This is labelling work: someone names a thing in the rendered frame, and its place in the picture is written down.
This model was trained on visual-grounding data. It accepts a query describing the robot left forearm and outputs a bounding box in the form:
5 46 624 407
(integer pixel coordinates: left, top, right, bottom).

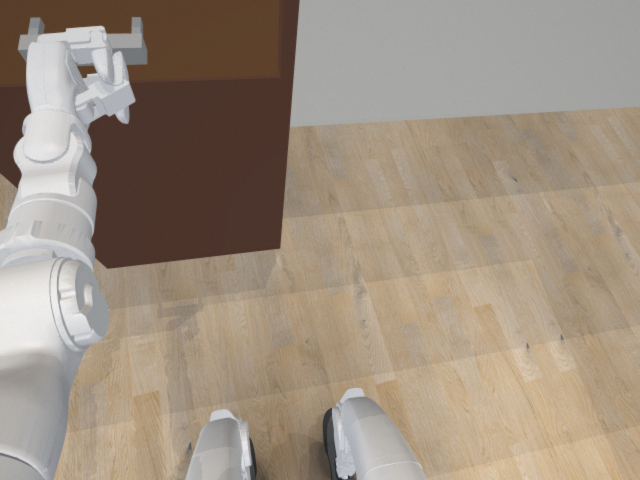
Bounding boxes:
0 110 97 272

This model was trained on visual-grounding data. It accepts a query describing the cabinet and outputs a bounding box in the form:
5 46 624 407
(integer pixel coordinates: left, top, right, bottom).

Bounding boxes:
0 0 300 269

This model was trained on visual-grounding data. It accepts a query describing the robot left hand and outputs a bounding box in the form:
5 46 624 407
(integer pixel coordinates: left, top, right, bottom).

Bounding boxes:
26 26 136 132

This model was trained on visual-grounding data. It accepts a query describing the left robot upper arm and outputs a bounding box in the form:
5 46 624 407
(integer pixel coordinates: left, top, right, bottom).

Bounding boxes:
0 257 109 480

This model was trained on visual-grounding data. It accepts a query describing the drawer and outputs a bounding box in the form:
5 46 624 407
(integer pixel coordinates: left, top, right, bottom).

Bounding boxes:
0 0 279 84

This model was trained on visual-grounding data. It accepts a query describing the robot right foot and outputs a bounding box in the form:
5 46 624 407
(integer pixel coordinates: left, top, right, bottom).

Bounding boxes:
323 408 356 480

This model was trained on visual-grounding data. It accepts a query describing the handle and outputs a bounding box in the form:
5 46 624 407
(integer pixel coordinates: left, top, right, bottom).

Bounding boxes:
18 17 147 66

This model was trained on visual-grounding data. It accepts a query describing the left robot thigh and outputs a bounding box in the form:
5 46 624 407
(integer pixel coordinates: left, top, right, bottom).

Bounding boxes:
185 417 252 480

